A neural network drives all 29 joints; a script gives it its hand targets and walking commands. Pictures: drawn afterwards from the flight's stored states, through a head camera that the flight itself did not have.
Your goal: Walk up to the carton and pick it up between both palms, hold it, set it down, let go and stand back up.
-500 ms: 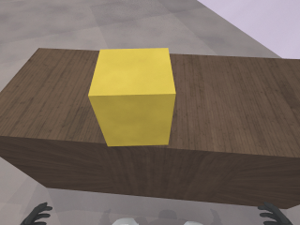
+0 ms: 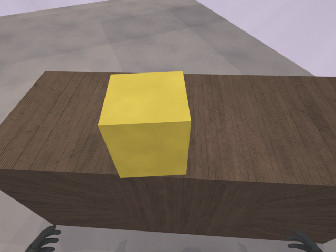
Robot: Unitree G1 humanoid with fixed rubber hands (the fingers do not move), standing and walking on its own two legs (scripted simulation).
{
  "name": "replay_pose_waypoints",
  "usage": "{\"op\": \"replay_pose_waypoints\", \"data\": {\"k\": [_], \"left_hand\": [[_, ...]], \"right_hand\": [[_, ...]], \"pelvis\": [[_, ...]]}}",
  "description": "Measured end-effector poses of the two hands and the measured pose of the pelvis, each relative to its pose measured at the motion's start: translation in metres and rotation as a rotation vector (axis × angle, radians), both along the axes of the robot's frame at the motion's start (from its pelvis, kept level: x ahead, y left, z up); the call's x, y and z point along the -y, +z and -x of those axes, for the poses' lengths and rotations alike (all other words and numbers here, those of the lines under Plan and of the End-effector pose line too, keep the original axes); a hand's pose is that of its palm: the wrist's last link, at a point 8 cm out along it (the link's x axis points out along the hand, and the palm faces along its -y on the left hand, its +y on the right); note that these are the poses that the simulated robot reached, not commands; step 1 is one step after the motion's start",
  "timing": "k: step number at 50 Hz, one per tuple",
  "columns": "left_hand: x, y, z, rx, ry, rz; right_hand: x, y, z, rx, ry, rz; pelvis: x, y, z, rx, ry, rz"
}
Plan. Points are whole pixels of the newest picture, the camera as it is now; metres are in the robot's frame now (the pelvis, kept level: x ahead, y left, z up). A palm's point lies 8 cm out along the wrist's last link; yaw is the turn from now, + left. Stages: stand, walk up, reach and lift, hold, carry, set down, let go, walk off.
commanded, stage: walk up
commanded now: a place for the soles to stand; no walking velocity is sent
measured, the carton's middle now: (150, 126) +0.46 +0.08 +0.02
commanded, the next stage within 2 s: reach and lift in 1.92 s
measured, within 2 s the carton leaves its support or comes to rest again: neither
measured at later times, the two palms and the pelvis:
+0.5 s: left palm out of the picture +0.05 +0.44 -0.09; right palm (277, 240) +0.18 -0.24 -0.09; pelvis +0.03 +0.08 -0.02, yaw +2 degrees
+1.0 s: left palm (16, 233) +0.18 +0.42 -0.09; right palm (270, 229) +0.19 -0.23 -0.07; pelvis +0.07 +0.10 +0.00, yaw -2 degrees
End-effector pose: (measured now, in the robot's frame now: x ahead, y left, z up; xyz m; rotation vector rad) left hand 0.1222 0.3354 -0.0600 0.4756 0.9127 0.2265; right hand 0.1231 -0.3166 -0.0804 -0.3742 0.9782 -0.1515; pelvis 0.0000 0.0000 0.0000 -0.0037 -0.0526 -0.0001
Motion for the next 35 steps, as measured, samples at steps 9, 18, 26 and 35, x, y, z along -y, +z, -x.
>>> {"op": "replay_pose_waypoints", "data": {"k": [9,18,26,35], "left_hand": [[-0.004,-0.012,0.019,-0.073,0.042,0.022],[-0.04,-0.014,0.061,-0.155,0.096,-0.053],[-0.105,-0.033,0.07,-0.205,0.155,-0.026],[-0.103,-0.044,0.003,-0.19,0.06,0.06]], "right_hand": [[-0.004,-0.001,0.009,-0.042,-0.021,-0.003],[-0.019,0.003,-0.013,-0.063,0.036,0.027],[-0.081,-0.013,-0.055,-0.03,0.049,0.034],[-0.114,0.006,-0.064,0.035,-0.002,0.048]], "pelvis": [[-0.004,0.003,-0.001,-0.007,0.0,0.003],[-0.026,0.001,-0.012,-0.015,0.022,0.015],[-0.084,-0.018,-0.033,0.028,0.026,-0.001],[-0.104,-0.007,-0.053,0.013,-0.004,0.008]]}}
